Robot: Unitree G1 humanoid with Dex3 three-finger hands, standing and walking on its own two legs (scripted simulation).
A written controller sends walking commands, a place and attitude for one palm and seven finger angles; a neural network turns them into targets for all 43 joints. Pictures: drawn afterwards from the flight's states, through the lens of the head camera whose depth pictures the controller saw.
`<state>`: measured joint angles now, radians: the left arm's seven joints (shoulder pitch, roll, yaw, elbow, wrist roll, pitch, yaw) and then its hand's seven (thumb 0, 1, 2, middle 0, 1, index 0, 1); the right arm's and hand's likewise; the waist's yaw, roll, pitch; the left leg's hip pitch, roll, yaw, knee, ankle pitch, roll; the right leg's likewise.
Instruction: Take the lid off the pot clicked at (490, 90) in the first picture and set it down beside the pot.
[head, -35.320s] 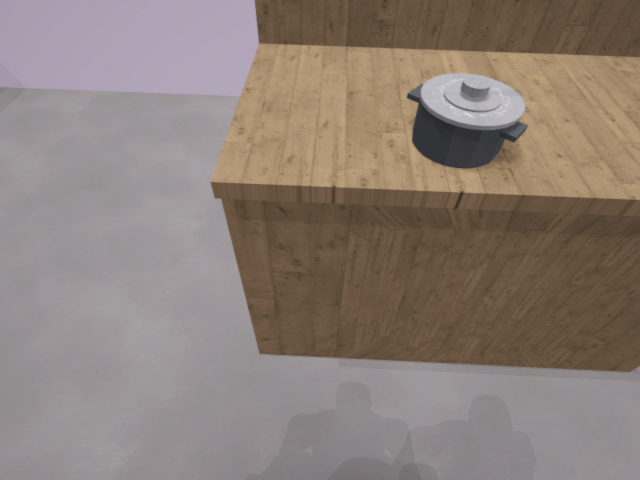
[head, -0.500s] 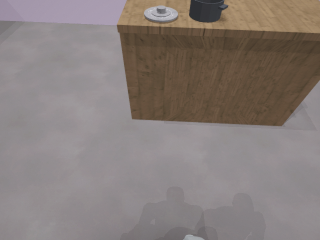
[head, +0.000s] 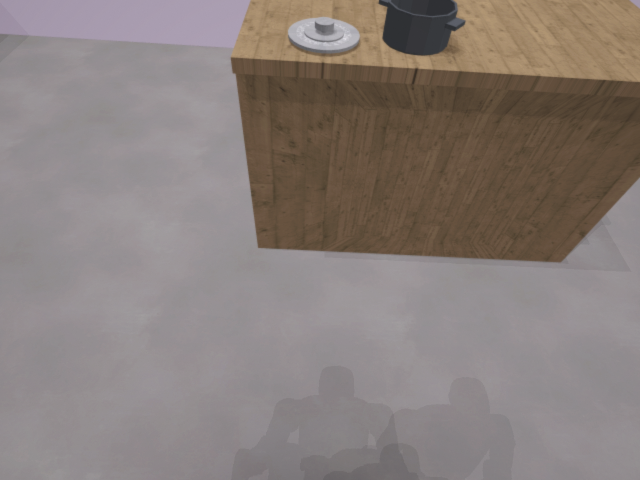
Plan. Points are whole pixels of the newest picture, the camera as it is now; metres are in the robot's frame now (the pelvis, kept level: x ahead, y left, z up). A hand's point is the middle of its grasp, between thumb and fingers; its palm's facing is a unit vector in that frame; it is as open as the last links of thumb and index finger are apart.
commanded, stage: stop stepping back and stand still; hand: left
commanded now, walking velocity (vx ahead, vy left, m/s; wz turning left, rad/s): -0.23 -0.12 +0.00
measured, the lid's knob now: (324, 24) +1.11 +0.03 +0.05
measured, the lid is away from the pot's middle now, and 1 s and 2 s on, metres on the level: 0.24 0.24 0.24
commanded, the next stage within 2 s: let the arm hang, fingers relaxed in 0.52 s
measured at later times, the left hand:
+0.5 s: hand out of the picture +0.08 +0.15 -0.17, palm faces -0.04 -0.97 -0.23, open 7.3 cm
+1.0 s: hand out of the picture +0.02 +0.15 -0.18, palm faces -0.02 -0.98 -0.20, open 7.3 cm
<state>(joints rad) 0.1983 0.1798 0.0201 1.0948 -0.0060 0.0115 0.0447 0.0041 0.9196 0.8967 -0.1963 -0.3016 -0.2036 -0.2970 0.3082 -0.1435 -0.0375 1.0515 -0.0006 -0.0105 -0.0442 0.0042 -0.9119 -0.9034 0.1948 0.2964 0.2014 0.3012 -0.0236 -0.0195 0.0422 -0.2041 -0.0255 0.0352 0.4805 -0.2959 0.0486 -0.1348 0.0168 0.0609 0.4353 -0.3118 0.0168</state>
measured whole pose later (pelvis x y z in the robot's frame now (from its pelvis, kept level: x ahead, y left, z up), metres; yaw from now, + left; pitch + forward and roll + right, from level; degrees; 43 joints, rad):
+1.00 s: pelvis +0.01 -0.02 +0.00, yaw -2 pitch +0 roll -1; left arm 0.26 0.14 0.00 1.15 0.00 -0.01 0.06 0.01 0.92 0.90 -0.20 -0.30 -0.20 -0.30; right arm 0.33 -0.11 -0.03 1.14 0.00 0.00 -0.04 0.00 -0.91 -0.90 0.20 0.30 0.20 0.30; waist -0.02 0.01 0.04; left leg -0.12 0.01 0.06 0.41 -0.29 0.02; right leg -0.09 0.03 0.03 0.37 -0.27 0.00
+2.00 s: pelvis +0.01 +0.02 +0.00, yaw -2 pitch -1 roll +0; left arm 0.27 0.12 0.00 1.16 0.00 0.00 0.06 0.01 0.92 0.90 -0.20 -0.30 -0.20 -0.30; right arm 0.34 -0.10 -0.03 1.13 0.00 -0.02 -0.04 0.00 -0.91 -0.90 0.20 0.30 0.20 0.30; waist -0.02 0.00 0.05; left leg -0.11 -0.05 0.08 0.41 -0.28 0.08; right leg -0.10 -0.04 0.05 0.40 -0.28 0.05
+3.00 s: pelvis +0.01 +0.01 +0.00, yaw -2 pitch -1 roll +0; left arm 0.27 0.12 0.00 1.16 0.00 0.00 0.06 0.01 0.92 0.90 -0.20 -0.30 -0.20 -0.30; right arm 0.33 -0.10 -0.03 1.13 0.00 -0.02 -0.04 0.00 -0.91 -0.90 0.20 0.30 0.20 0.30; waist -0.02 0.01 0.05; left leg -0.12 -0.04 0.08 0.41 -0.28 0.07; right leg -0.11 -0.02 0.05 0.39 -0.27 0.04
